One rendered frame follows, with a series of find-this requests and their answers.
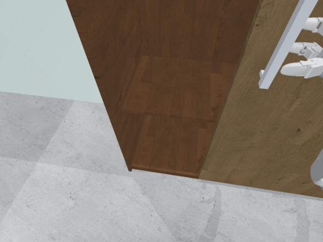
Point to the wardrobe door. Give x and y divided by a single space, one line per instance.
269 138

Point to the right robot upper arm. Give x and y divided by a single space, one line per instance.
316 171

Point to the handle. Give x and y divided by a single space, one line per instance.
290 34

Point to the robot right hand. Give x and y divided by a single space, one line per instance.
313 53

